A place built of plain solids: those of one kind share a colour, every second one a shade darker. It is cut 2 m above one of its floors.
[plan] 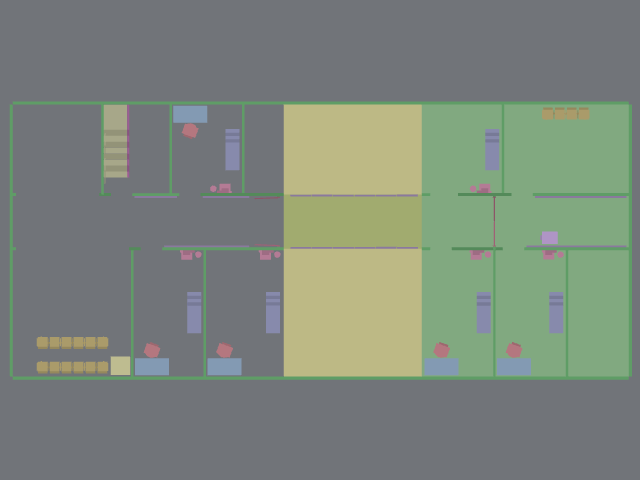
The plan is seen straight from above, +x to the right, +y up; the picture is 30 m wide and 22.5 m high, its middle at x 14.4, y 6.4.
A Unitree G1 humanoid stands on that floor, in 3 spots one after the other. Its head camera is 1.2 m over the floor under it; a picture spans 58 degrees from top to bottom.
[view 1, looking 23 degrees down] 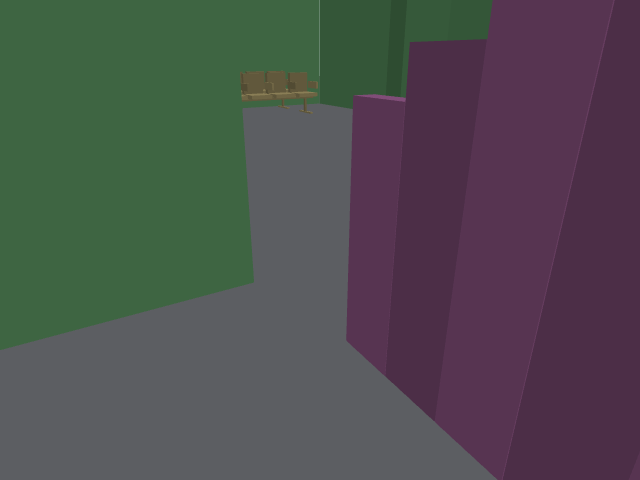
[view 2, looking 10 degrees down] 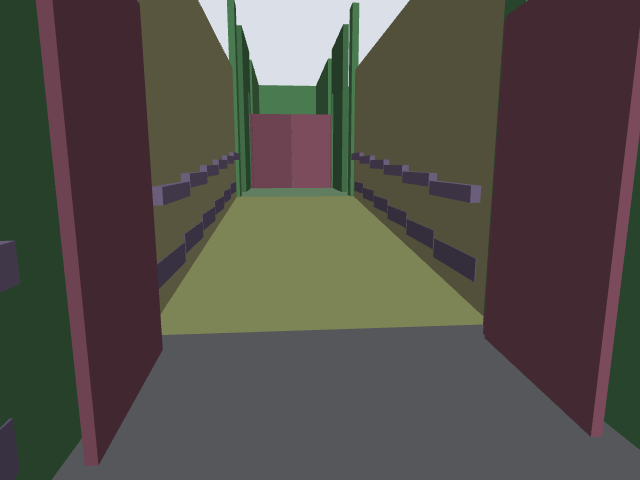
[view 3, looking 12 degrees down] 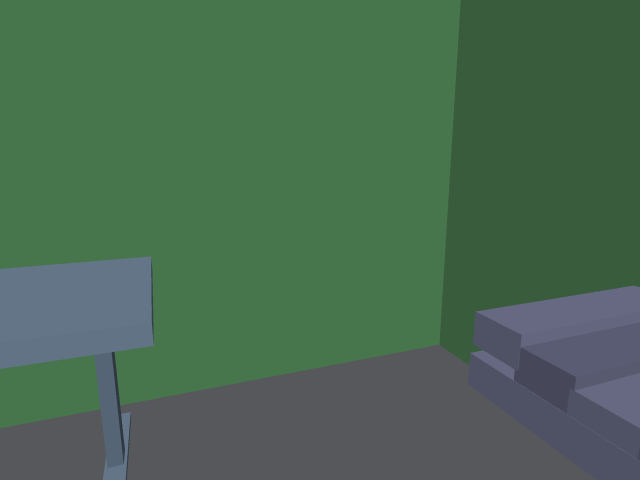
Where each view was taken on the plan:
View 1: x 6.41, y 10.68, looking -121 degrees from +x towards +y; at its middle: ground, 3.07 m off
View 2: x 9.70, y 7.56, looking -5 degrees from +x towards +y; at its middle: ramp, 5.75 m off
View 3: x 9.15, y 10.68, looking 69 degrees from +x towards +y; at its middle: wall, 2.27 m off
